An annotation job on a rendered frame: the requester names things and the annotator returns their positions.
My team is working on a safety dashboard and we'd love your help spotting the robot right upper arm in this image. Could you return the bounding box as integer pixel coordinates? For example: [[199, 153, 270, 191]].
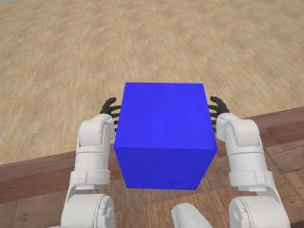
[[229, 196, 290, 228]]

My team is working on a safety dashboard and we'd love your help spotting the robot right forearm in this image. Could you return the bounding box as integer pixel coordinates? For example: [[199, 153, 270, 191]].
[[216, 112, 291, 228]]

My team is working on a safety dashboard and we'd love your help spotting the carton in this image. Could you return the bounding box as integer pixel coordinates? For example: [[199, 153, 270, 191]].
[[113, 82, 218, 191]]

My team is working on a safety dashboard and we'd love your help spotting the robot left upper arm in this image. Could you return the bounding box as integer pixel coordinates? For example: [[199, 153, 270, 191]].
[[49, 194, 115, 228]]

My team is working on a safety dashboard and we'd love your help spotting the right robot hand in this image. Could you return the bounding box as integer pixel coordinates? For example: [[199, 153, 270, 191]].
[[208, 96, 230, 132]]

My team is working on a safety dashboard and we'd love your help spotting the left robot hand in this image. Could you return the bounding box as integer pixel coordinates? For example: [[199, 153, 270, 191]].
[[100, 97, 122, 132]]

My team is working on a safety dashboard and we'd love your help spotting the robot left forearm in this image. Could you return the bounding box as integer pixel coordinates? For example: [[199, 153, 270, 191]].
[[61, 113, 116, 226]]

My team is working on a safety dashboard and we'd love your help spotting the robot right thigh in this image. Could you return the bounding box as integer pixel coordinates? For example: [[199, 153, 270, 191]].
[[171, 202, 213, 228]]

